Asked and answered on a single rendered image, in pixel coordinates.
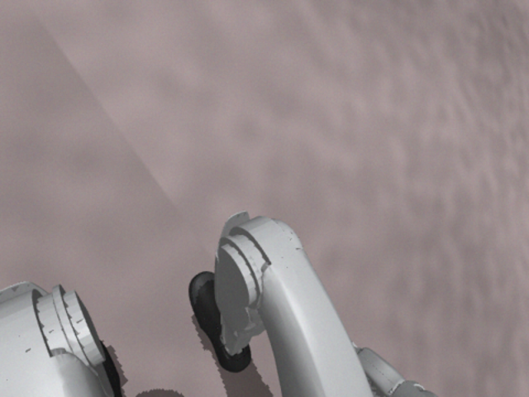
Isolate right robot hand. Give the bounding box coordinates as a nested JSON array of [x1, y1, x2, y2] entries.
[[352, 341, 407, 397]]

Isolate right robot arm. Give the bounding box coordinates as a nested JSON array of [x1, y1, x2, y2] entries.
[[392, 380, 438, 397]]

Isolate right robot foot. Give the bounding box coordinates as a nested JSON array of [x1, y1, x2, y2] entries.
[[188, 271, 251, 373]]

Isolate left robot foot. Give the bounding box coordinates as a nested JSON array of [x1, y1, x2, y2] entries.
[[100, 341, 122, 397]]

